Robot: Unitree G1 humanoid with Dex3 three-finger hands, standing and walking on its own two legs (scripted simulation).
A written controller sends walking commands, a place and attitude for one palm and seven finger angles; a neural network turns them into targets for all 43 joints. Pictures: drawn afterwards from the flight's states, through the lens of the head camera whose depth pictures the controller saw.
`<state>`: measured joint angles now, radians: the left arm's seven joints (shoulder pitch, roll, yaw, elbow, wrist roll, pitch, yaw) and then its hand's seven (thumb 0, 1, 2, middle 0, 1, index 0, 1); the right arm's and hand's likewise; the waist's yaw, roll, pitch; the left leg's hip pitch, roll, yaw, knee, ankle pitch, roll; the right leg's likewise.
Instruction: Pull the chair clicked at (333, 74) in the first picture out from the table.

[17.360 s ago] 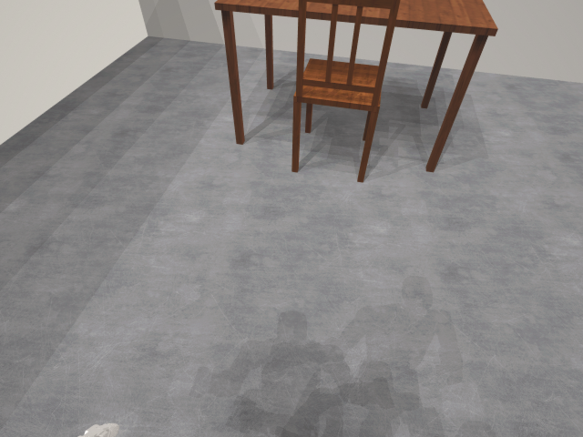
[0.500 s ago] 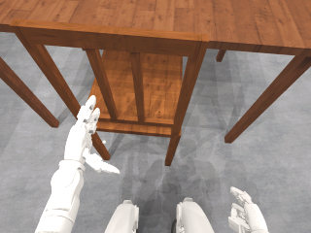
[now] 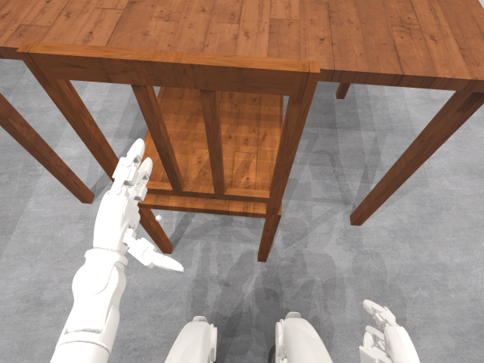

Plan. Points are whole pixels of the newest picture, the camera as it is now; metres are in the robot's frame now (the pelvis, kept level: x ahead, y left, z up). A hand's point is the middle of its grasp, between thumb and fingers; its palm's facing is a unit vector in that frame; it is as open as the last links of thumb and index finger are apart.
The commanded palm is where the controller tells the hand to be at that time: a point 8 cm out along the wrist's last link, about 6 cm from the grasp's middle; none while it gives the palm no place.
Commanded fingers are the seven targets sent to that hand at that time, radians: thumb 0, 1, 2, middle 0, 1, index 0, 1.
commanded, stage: push the fingers through the gap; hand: left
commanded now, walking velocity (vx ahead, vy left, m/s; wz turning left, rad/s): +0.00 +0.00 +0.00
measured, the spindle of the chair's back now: (164, 146) +0.48 +0.15 +0.02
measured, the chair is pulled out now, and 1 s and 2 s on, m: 0.00 0.00 0.00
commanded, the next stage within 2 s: hook a spindle and tug to test in 1.50 s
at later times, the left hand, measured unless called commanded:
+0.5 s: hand (166, 198) +0.38 +0.14 +0.01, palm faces -0.11 -0.99 -0.03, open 16.9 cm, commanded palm +0.37 +0.19 +0.02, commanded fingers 0.00 -0.50 0.30 -0.06 -0.08 -0.06 -0.08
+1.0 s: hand (173, 166) +0.43 +0.13 +0.03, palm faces -0.07 -1.00 -0.05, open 16.9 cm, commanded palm +0.41 +0.18 +0.02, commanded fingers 0.00 -0.50 0.30 -0.06 -0.08 -0.06 -0.08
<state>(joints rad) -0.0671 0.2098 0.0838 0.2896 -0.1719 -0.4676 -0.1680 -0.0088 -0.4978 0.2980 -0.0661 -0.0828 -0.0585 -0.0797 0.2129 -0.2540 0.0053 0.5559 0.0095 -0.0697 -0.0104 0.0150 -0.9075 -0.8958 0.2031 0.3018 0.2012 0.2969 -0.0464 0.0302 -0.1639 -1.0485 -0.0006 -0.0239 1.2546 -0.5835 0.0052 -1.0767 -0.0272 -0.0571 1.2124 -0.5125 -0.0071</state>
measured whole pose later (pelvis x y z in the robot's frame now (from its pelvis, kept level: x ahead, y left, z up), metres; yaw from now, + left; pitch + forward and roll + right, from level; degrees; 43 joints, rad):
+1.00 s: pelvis -0.01 +0.01 -0.01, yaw -1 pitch +24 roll -2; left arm -0.53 0.24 0.19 0.77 -0.10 -0.49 -0.10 -0.01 -0.50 0.30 -0.07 -0.08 -0.06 -0.08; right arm 0.26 -0.25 0.01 0.62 -0.01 -0.02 0.01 0.01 -0.91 -0.90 0.20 0.30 0.20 0.30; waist -0.11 0.03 -0.16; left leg -1.12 0.00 -0.01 1.28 -0.58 0.02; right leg -1.15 -0.02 -0.04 1.22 -0.49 0.01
